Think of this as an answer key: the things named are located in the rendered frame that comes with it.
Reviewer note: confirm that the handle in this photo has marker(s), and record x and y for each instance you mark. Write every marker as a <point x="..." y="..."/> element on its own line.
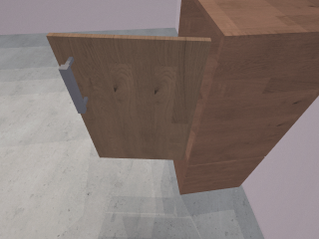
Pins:
<point x="72" y="86"/>

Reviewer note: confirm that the cupboard door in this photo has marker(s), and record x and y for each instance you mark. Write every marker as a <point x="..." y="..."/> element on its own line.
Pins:
<point x="142" y="90"/>

